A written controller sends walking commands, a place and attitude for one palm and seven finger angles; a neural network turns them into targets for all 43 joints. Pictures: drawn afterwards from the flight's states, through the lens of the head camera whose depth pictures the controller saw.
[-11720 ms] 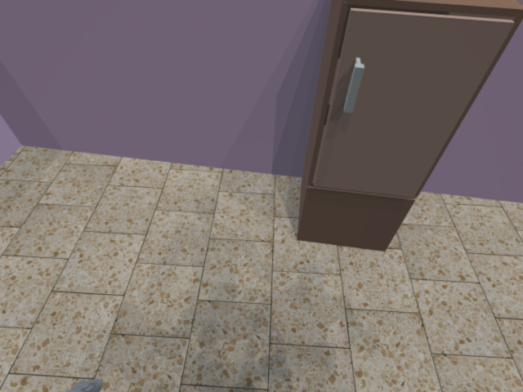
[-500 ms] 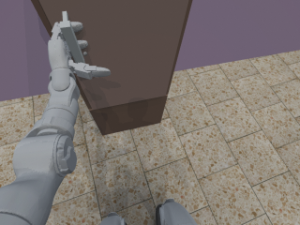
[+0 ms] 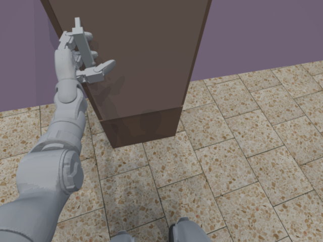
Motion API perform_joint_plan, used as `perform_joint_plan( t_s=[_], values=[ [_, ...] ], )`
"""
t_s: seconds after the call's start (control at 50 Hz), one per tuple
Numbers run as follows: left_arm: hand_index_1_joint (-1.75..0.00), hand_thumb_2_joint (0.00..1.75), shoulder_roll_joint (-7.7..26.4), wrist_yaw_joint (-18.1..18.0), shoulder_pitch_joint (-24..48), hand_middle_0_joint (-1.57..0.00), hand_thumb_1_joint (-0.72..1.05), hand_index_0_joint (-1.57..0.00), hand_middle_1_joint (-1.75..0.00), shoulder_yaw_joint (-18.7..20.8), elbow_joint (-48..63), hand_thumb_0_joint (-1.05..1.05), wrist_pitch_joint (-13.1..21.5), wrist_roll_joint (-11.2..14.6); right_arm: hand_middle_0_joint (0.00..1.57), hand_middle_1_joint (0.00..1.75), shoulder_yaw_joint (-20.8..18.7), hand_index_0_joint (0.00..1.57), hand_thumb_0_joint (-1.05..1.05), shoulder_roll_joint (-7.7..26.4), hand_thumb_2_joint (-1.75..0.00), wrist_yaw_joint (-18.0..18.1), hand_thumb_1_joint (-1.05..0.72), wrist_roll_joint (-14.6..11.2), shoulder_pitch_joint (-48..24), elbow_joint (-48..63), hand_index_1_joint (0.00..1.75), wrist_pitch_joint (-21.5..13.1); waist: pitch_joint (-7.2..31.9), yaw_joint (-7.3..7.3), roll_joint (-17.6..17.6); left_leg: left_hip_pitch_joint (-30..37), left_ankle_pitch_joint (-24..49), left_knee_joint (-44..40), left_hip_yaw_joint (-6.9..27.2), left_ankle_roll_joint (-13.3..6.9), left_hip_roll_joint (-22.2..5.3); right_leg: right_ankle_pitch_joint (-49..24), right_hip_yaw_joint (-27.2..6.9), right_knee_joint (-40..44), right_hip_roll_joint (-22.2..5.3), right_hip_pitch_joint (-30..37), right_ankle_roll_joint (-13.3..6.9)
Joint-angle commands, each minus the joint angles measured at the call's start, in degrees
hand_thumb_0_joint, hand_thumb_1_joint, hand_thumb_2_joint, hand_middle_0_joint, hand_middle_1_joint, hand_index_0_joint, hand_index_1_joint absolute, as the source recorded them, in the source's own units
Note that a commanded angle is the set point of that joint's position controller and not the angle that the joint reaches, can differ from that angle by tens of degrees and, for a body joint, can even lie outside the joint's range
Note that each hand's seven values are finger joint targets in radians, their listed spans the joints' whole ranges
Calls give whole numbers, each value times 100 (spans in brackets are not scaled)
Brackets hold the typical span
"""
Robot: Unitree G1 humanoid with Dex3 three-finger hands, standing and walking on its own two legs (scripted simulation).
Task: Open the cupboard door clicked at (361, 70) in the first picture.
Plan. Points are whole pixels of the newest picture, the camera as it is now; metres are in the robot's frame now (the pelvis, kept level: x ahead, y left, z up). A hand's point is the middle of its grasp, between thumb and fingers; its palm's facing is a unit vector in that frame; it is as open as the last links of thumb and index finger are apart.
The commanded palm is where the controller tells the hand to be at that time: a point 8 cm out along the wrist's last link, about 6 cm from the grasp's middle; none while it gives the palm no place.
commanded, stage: close the thumb around the handle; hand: left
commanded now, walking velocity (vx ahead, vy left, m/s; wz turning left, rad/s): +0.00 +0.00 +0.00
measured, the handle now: (85, 47) +0.58 +0.14 +0.10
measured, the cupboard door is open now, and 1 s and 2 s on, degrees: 0 23 38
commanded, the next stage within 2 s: pull the door open along its arc in 0.32 s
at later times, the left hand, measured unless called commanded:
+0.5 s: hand (96, 63) +0.53 +0.11 +0.09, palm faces +0.12 -0.99 -0.02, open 5.9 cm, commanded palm +0.49 +0.16 +0.09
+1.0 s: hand (123, 98) +0.42 +0.05 +0.10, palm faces +0.28 -0.95 +0.09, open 6.2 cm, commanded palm +0.36 +0.09 +0.09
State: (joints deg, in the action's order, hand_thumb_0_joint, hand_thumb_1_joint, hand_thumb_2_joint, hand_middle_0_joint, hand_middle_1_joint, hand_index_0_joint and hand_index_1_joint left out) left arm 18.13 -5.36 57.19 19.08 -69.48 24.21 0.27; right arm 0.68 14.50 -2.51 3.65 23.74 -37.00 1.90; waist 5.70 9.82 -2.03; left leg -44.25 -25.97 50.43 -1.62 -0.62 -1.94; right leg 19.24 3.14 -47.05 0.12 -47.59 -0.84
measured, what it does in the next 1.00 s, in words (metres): stands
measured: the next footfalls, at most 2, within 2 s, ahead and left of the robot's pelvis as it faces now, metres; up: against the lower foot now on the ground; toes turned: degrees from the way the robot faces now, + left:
none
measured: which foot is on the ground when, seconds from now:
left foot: down 0.00-1.00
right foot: down 0.00-1.00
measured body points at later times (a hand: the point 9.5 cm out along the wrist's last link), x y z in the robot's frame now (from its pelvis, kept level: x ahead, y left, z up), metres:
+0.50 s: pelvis -0.01 +0.00 +0.00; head +0.12 +0.01 +0.43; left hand +0.52 +0.16 +0.10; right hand -0.03 -0.25 -0.12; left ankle -0.03 +0.11 -0.69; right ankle +0.02 -0.11 -0.69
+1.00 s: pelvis +0.01 +0.00 +0.02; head +0.08 -0.01 +0.46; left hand +0.40 +0.10 +0.10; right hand +0.12 -0.24 -0.11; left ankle -0.03 +0.11 -0.69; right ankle +0.02 -0.11 -0.69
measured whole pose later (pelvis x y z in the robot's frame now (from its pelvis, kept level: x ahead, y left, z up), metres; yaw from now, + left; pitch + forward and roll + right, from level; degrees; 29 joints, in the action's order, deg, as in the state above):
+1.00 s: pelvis +0.01 +0.00 +0.02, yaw -1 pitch +14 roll -1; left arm -7.0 -27.9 24.3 1.3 -29.3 15.6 -0.6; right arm -1.3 12.2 -4.1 3.8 16.8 -34.3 0.0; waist 6.6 3.2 -2.4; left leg -32.8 -25.1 44.2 -2.7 -0.4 -1.7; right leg 19.1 1.9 -42.7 0.3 -37.3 -0.8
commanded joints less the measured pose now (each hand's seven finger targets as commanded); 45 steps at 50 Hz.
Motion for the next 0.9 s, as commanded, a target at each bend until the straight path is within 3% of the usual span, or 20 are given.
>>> perform_joint_plan(
  t_s=[0.0,0.06,0.1,0.14,0.18,0.24,0.28,0.36,0.4,0.42,0.48,0.54,0.58,0.62,0.66,0.72,0.8,0.82,0.84,0.88],
  values=[
    [-132,78,1039,8,2719,-38,62,-38,-132,-33,1195,0,438,2,20,30,-355,20,0,936,-90,60,-90,-18,1051,226,30,-58,2675,131,-218,1280,2373,-417,221,-21,210,-2184,-126,315,203,1707,-7],
    [-134,85,932,3,2817,-39,79,-39,-134,-97,1111,0,428,22,20,30,-364,20,0,960,-90,65,-90,-13,1074,210,30,-77,2550,194,-72,1238,2233,-428,238,-40,201,-2045,-111,335,213,1608,-8],
    [-135,90,876,-14,3100,-40,90,-40,-135,-222,1173,0,447,-27,20,30,-357,20,0,954,-90,62,-90,0,1073,160,30,-91,2585,266,-313,1318,2184,-408,280,-12,196,-1902,-107,317,192,1410,2],
    [-135,90,921,-43,2995,-40,90,-40,-135,-169,944,0,396,-34,20,30,-350,20,0,977,-90,61,-90,8,1091,143,30,-98,2451,285,-81,1166,2071,-411,285,-32,194,-1817,-104,342,206,1406,6],
    [-135,90,970,-58,3104,-40,90,-40,-135,-153,1027,0,431,-53,20,30,-351,20,0,983,-90,65,-90,18,1096,150,30,-112,2618,254,-332,1273,2115,-394,293,-18,208,-1817,-113,308,191,1367,-4],
    [-135,90,1160,-125,3077,-40,90,-40,-135,28,943,0,414,-70,20,30,-354,20,0,1008,-90,69,-90,39,1141,148,30,-115,2708,233,-122,1156,2100,-373,300,-26,207,-1822,-110,281,196,1455,3],
    [-135,90,1091,-143,3134,-40,90,-40,-135,-76,1034,0,448,-135,20,30,-337,20,0,984,-90,50,-90,54,1146,164,30,-123,2751,231,-342,1178,2133,-359,288,-26,221,-1847,-126,274,185,1421,6],
    [-135,90,1287,-147,3259,-40,90,-40,-135,35,769,0,348,-173,20,30,-326,20,0,1026,-90,87,-90,38,1174,152,30,-105,2454,337,-25,845,1741,-388,258,-86,227,-1638,-153,355,185,1432,20],
    [-135,90,1373,-143,3347,-40,90,-40,-135,58,798,0,333,-201,20,30,-324,20,0,1021,-90,93,-90,37,1193,154,30,-104,2562,320,-171,904,1750,-398,290,-68,231,-1591,-147,332,176,1422,13],
    [-135,90,1132,-114,2972,-40,90,-40,-135,-16,867,0,329,-148,20,30,-338,20,0,990,-90,71,-90,40,1176,220,30,-114,2731,192,-307,1076,1928,-412,259,-41,241,-1708,-123,316,188,1495,-12],
    [-135,90,955,-67,2623,-40,90,-40,-135,-41,1116,0,373,-1,20,30,-347,20,0,978,-90,37,-90,25,1132,277,30,-120,2898,97,-284,1337,2280,-402,256,-8,200,-1922,-79,294,207,1546,-17],
    [-135,90,837,-16,2081,-40,90,-40,-135,-57,1305,0,349,72,20,30,-363,20,0,969,-90,14,-90,-13,1041,400,30,-106,2766,-61,12,1122,2104,-510,182,-29,212,-1950,-94,347,226,1876,-27],
    [-135,90,690,-5,1602,-40,90,-40,-135,-95,1470,0,322,110,20,30,-374,20,0,942,-90,0,-90,-47,959,479,30,-87,2693,-181,-160,1222,2246,-552,136,-15,205,-2045,-77,355,226,1884,-50],
    [-135,90,513,-20,1193,-40,90,-40,-135,-199,1904,0,292,167,20,30,-414,20,0,917,-90,-20,-90,-79,903,556,30,-66,2735,-254,121,1278,2388,-621,108,-29,193,-2227,-68,397,243,2134,-46],
    [-135,90,343,-43,641,-40,90,-40,-135,-267,2409,0,248,212,20,30,-437,20,0,881,-90,-38,-90,-106,815,670,30,-69,2849,-411,-75,1458,2770,-672,81,-12,192,-2510,-63,391,236,2308,-75],
    [-135,90,-118,-109,-387,-40,90,-40,-135,-499,3192,0,96,353,20,30,-465,20,0,786,-90,-80,-90,-182,589,794,30,-108,2615,-560,273,1411,2921,-805,-20,-31,164,-2815,-62,485,228,2659,-64],
    [-135,90,-598,-296,-1144,-40,90,-40,-135,-914,4119,0,-130,346,20,30,-461,20,0,669,-90,-57,-90,-256,262,886,30,-174,2262,-658,275,1523,2805,-982,-90,-22,158,-2812,-57,597,192,2845,-63],
    [-135,90,-857,-1037,-1123,-40,90,-40,-135,-384,4460,0,-183,646,20,30,-444,20,0,552,-90,-78,-90,-245,-59,946,30,-223,2123,-899,244,1385,2628,-1030,-105,46,194,-2536,24,701,192,2869,-55],
    [-135,90,-1314,-1425,-1384,-40,90,-40,-135,-893,4687,0,-248,476,20,30,-430,20,0,501,-90,-109,-90,-171,-157,911,30,-287,2045,-813,270,1502,2586,-1048,-88,72,180,-2437,45,692,200,2816,-43],
    [-135,90,-1706,-2060,-1800,-40,90,-40,-135,-1195,5000,0,-377,206,20,30,-434,20,0,440,-90,-137,-90,-82,-288,897,30,-369,1998,-837,425,1555,2671,-1052,-72,86,156,-2422,90,657,170,2837,-55]
  ],
)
